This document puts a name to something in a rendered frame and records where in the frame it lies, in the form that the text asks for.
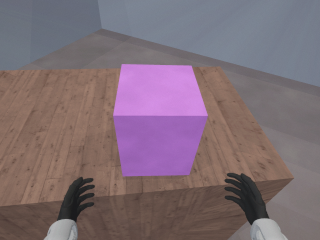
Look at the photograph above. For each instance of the carton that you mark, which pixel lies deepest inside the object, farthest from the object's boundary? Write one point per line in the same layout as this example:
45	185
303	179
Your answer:
159	118

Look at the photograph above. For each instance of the robot left forearm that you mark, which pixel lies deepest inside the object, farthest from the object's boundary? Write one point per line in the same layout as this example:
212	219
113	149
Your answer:
64	229

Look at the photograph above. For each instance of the robot right forearm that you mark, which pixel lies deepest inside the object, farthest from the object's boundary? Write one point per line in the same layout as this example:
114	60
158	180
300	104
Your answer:
266	229

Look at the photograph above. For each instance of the pedestal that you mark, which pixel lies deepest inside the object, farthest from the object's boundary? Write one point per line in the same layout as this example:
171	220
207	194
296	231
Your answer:
57	125

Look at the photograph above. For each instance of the robot right hand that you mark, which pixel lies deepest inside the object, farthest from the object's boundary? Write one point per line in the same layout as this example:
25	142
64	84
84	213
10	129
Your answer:
251	200

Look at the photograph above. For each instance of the robot left hand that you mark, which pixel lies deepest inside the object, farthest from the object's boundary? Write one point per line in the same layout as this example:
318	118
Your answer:
71	208

